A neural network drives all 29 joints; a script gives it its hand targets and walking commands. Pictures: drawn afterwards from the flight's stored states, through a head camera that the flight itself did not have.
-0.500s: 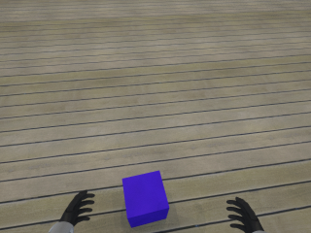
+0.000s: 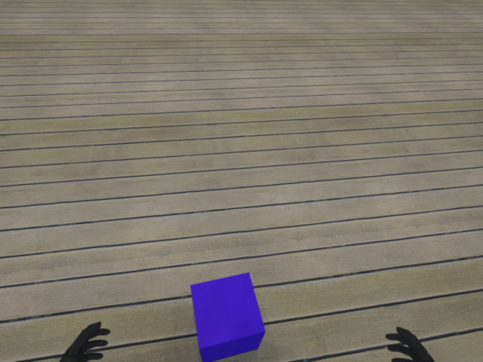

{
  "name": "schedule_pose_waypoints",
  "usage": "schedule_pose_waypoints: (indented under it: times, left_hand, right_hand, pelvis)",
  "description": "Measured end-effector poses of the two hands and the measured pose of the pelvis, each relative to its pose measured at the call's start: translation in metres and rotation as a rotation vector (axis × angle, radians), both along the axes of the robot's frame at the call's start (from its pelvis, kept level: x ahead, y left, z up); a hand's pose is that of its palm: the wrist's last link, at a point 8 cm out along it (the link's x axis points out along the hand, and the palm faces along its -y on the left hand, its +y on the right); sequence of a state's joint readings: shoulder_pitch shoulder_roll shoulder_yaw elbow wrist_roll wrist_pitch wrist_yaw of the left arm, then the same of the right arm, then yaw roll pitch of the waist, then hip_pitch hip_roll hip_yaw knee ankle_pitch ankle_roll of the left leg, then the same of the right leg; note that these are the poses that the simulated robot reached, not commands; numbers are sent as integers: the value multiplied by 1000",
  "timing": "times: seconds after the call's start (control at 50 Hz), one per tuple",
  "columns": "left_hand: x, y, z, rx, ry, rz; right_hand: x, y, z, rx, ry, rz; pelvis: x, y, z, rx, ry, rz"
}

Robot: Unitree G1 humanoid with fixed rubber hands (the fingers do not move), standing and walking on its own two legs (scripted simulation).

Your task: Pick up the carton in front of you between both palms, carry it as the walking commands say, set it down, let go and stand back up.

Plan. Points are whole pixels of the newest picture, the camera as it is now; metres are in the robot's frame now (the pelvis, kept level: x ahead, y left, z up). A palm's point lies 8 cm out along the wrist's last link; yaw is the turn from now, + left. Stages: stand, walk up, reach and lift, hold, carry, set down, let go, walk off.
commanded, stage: stand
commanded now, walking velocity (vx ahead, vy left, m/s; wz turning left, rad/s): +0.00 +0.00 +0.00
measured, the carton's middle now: (225, 318) +0.38 +0.03 -0.64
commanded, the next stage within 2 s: none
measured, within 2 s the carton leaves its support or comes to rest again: neither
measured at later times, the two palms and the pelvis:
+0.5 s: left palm out of the picture +0.14 +0.30 -0.09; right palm out of the picture +0.12 -0.28 -0.08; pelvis +0.01 +0.01 +0.01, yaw +0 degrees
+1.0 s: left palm out of the picture +0.08 +0.29 -0.09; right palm out of the picture +0.08 -0.31 -0.09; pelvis -0.02 -0.01 +0.01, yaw +1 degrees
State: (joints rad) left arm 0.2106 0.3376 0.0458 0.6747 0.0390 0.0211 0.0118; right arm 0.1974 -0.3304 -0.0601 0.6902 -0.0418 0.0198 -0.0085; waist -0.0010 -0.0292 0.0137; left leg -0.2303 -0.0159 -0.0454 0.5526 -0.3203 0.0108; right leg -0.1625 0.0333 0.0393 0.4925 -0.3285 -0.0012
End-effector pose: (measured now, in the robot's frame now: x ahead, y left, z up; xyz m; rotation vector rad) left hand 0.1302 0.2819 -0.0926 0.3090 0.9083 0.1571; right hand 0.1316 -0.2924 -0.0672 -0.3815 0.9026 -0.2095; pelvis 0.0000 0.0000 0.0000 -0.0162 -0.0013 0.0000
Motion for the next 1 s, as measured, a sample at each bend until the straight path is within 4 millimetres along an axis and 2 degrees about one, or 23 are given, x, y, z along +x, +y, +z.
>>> schedule_pose_waypoints:
  times: [0.18, 0.32, 0.42, 0.72, 1.0]
  left_hand:
    - [6, 2, -8, -12, 33, -14]
    - [12, 8, -2, 10, 35, -11]
    - [10, 13, 2, 33, 45, -6]
    - [-22, 10, 1, 39, 90, 7]
    - [-51, 13, -1, 53, 149, 42]
  right_hand:
    - [3, 9, -4, -1, 27, -6]
    - [5, 14, -11, 20, 39, -15]
    - [-1, 13, -14, 30, 51, -28]
    - [-31, -3, -18, 19, 108, -32]
    - [-47, -19, -20, 16, 158, -39]
  pelvis:
    - [7, 8, 2, 3, 5, -5]
    - [10, 10, 3, 6, 3, -4]
    - [9, 10, 5, 7, -6, -5]
    - [-8, 2, 8, 9, -28, 2]
    - [-16, -5, 10, 8, -35, 10]
